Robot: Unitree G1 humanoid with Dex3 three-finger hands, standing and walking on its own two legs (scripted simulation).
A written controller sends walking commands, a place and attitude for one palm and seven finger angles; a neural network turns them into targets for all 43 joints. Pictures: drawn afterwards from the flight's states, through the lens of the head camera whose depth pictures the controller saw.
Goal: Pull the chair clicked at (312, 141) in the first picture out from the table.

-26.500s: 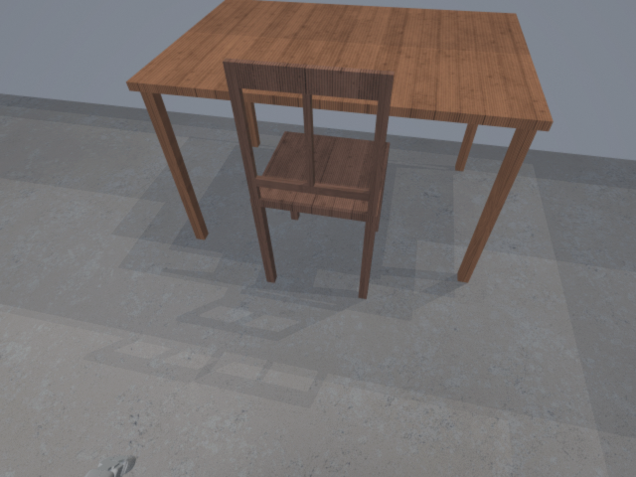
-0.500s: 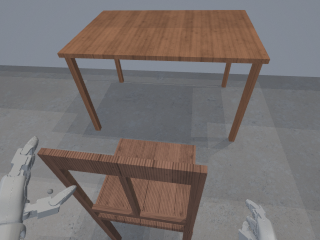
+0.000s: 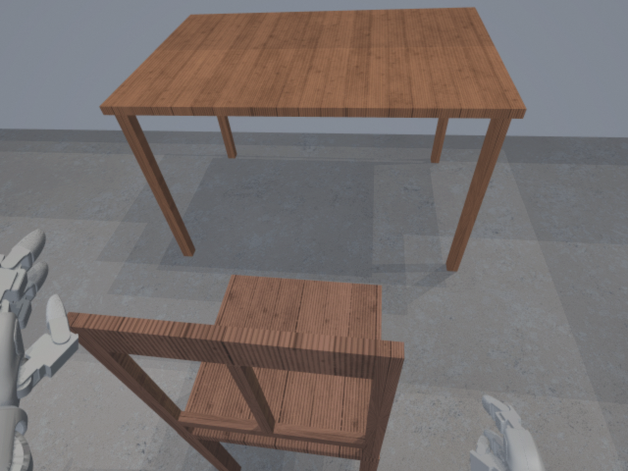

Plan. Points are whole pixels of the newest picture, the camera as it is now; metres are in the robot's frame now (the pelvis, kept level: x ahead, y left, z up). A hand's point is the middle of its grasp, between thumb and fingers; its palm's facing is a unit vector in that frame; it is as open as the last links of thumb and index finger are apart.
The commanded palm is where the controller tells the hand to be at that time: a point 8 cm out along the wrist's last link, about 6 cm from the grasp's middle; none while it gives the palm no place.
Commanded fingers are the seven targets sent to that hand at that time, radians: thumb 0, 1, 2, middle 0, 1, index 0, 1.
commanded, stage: draw the hand back to the body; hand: left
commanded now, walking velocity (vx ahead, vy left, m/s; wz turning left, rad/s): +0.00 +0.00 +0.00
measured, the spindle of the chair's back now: (255, 398) +0.24 +0.13 -0.11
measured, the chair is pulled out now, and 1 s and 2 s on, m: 0.64 0.64 0.64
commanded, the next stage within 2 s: step back with the hand held close in 0.10 s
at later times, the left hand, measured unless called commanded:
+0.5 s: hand (68, 351) +0.18 +0.26 +0.15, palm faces +0.32 -0.77 -0.55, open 7.4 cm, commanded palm +0.12 +0.31 +0.18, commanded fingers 0.00 0.90 0.90 -0.20 -0.30 -0.20 -0.30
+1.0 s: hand out of the picture +0.10 +0.28 +0.16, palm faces +0.44 -0.76 -0.47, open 7.4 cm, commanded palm +0.03 +0.32 +0.18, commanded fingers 0.00 0.90 0.90 -0.20 -0.30 -0.20 -0.30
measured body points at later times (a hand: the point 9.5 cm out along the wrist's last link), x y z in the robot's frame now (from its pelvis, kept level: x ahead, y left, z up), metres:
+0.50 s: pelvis -0.03 +0.01 +0.00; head +0.01 -0.02 +0.45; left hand +0.16 +0.30 +0.18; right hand +0.15 -0.23 -0.10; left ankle -0.03 +0.14 -0.74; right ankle -0.03 -0.12 -0.74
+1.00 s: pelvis -0.11 +0.02 -0.01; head -0.09 +0.02 +0.44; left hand +0.07 +0.32 +0.18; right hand +0.05 -0.23 -0.09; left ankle -0.03 +0.14 -0.74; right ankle -0.04 -0.12 -0.73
